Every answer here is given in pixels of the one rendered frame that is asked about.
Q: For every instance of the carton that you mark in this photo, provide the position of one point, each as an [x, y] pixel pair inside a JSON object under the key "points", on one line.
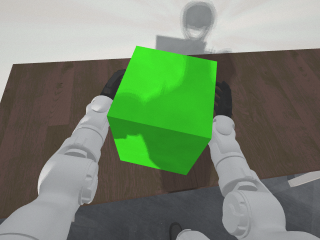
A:
{"points": [[162, 114]]}

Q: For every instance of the robot right hand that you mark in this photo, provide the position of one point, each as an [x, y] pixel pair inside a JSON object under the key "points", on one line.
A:
{"points": [[224, 107]]}

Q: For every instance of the right robot shin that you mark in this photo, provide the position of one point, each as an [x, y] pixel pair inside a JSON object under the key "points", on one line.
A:
{"points": [[186, 230]]}

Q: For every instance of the table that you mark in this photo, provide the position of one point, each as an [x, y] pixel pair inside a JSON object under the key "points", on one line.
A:
{"points": [[275, 110]]}

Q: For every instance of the robot left hand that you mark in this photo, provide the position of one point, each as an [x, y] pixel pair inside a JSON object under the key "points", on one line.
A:
{"points": [[111, 87]]}

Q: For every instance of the robot left forearm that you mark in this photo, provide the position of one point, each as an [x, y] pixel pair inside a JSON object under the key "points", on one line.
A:
{"points": [[89, 135]]}

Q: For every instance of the robot right upper arm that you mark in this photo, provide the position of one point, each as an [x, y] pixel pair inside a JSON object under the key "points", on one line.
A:
{"points": [[254, 215]]}

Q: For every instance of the robot right foot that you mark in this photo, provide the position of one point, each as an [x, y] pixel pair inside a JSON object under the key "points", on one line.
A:
{"points": [[174, 229]]}

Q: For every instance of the robot left upper arm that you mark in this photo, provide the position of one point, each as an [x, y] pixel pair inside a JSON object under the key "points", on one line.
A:
{"points": [[67, 182]]}

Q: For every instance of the robot right forearm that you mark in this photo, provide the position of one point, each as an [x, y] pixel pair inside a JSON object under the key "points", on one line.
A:
{"points": [[230, 164]]}

